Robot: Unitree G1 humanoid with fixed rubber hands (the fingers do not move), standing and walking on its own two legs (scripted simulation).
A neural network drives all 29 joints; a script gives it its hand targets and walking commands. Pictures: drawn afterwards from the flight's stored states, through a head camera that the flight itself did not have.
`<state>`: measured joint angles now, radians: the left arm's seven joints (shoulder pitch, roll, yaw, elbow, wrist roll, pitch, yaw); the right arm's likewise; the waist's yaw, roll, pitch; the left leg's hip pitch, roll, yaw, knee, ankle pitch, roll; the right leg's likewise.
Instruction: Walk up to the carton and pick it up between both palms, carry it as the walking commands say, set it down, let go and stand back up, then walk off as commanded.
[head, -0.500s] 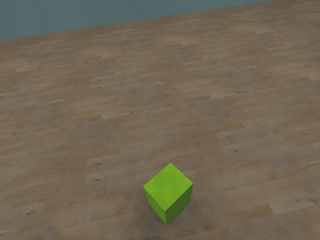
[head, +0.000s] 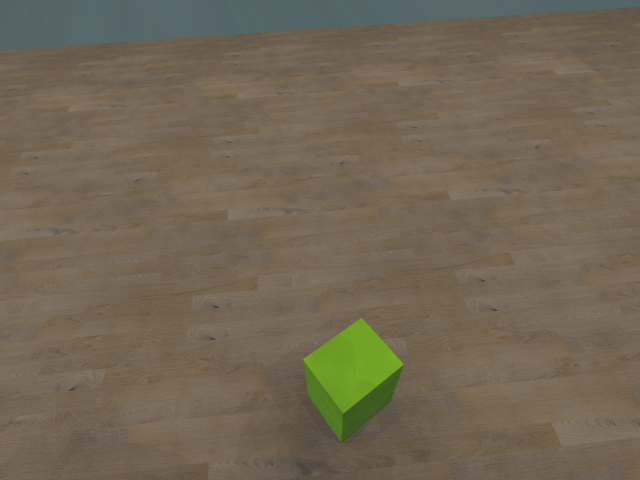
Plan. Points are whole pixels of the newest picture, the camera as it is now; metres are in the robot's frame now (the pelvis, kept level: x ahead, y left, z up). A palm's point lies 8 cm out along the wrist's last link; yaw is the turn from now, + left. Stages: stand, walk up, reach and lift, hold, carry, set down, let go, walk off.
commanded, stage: walk up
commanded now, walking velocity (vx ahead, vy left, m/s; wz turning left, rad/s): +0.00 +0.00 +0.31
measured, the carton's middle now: (351, 382) +0.47 -0.05 -0.62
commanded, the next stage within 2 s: stand in 1.90 s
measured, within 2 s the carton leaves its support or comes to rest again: neither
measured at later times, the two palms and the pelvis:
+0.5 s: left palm out of the picture +0.09 +0.21 -0.13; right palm out of the picture +0.07 -0.34 -0.09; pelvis +0.02 -0.06 +0.01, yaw +16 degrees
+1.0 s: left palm out of the picture +0.02 +0.04 -0.15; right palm (583, 367) +0.31 -0.37 -0.11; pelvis +0.11 -0.19 +0.00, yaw +27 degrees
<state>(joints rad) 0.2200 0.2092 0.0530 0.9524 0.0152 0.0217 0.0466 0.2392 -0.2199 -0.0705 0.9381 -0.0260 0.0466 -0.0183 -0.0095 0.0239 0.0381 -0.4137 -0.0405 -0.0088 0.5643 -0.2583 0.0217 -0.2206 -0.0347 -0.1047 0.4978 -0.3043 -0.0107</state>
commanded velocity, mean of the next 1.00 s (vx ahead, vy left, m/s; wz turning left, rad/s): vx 0.06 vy -0.26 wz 0.40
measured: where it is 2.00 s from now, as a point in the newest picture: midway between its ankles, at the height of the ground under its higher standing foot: outside the picture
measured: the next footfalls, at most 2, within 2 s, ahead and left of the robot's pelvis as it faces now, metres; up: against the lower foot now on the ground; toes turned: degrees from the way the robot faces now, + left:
left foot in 0.20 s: +0.04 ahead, +0.10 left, +0.00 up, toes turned +12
right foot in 0.62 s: +0.15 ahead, -0.25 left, +0.00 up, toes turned +15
